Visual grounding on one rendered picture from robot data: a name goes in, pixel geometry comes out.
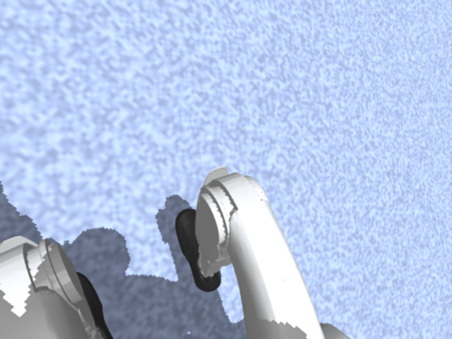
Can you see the right robot hand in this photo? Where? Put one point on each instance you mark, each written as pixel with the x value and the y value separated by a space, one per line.
pixel 331 332

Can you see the left robot foot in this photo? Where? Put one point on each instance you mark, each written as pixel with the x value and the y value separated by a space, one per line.
pixel 95 306

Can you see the right robot foot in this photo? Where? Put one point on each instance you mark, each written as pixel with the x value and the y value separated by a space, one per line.
pixel 185 229

